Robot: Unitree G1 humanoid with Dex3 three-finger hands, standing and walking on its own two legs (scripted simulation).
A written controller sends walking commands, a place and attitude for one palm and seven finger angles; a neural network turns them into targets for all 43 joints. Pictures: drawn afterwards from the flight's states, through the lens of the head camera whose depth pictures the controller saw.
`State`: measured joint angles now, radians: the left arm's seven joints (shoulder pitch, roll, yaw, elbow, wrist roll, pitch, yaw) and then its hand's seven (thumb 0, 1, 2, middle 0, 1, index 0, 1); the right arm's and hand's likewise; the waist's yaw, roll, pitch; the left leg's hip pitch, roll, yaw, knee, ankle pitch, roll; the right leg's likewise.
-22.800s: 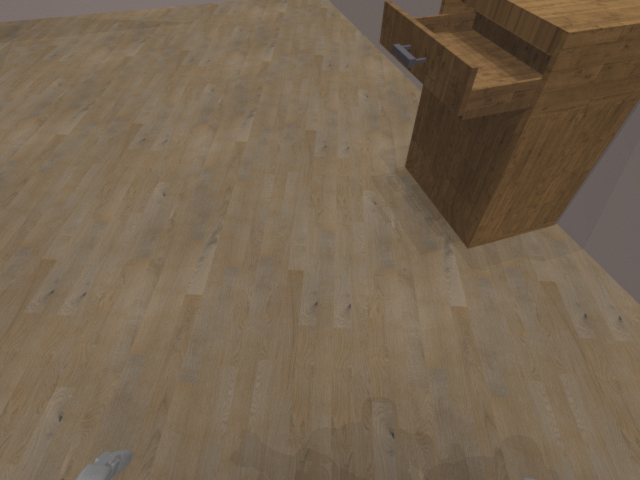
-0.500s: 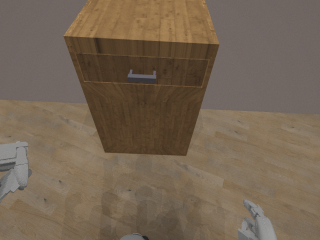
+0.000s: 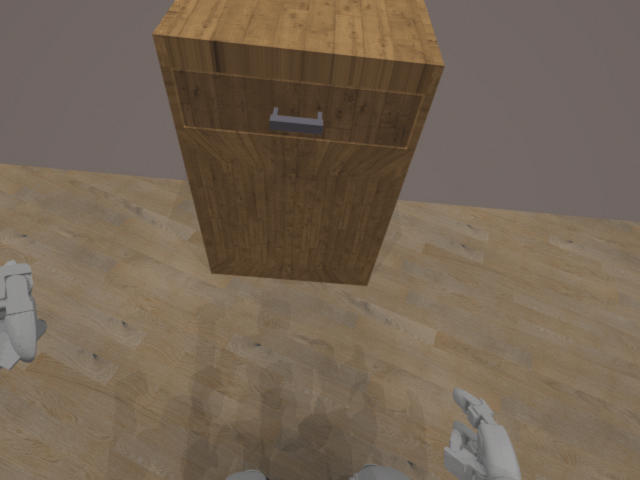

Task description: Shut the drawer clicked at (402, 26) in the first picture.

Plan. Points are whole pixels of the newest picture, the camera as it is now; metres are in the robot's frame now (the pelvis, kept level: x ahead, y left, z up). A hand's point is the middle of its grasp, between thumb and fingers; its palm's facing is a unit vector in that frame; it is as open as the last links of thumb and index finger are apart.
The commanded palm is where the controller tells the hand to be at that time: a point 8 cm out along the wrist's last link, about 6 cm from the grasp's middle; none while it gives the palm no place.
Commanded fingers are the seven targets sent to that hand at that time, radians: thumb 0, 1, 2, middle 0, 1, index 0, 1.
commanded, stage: stop stepping back and stand still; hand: left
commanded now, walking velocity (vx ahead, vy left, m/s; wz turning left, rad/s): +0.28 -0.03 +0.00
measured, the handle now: (297, 119) +0.82 +0.12 -0.05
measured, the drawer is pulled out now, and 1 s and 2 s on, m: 0.00 0.00 0.00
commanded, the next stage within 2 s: let the arm hang, fingers relaxed in 0.68 s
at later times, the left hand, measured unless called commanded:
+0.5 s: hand (83, 388) +0.16 +0.21 +0.16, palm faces +0.31 -0.84 -0.44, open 3.3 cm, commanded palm +0.10 +0.25 +0.18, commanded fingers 0.00 0.90 0.90 -1.40 -1.60 -1.40 -1.60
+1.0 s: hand out of the picture +0.06 +0.19 -0.13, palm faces -0.01 -0.96 -0.29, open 3.0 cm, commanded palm none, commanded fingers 0.00 0.90 0.90 -0.92 -1.08 -0.92 -1.08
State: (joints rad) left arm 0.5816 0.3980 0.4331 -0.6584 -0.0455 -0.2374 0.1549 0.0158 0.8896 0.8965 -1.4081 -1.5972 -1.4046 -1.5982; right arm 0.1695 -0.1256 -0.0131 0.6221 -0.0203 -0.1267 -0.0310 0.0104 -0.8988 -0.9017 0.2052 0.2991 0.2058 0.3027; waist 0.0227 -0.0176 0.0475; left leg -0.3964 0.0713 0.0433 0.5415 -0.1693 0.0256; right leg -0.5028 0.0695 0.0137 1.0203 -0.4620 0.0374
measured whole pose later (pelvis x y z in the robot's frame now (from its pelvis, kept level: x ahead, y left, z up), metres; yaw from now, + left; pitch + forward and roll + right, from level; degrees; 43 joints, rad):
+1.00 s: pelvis -0.07 -0.01 -0.01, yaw -2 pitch +0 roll +0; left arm 0.29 0.24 0.05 0.58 0.04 0.06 0.00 0.01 0.91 0.90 -1.23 -1.43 -1.23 -1.43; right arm 0.14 -0.26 -0.01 0.83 -0.02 -0.01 0.01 0.01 -0.90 -0.90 0.20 0.30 0.21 0.30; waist -0.01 0.02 0.01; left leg -0.39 -0.01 0.02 0.61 -0.23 0.02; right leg -0.25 -0.03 -0.04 0.62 -0.37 0.01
